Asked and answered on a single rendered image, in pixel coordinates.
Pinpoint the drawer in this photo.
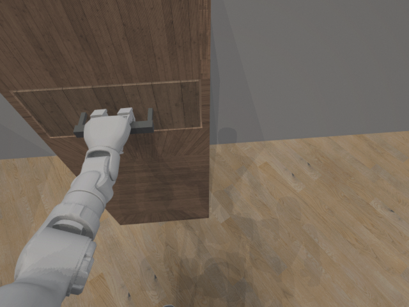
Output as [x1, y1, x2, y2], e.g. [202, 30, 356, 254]
[13, 79, 200, 137]

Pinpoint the cabinet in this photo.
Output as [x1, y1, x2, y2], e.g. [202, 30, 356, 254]
[0, 0, 211, 225]

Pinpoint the robot left upper arm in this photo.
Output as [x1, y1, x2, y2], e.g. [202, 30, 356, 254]
[0, 227, 96, 307]

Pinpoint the handle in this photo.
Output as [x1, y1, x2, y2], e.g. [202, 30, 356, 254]
[73, 108, 154, 138]

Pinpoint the robot left forearm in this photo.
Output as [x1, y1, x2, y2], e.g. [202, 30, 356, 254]
[14, 146, 120, 281]

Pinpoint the robot left hand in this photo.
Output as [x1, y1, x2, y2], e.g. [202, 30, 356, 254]
[84, 107, 135, 154]

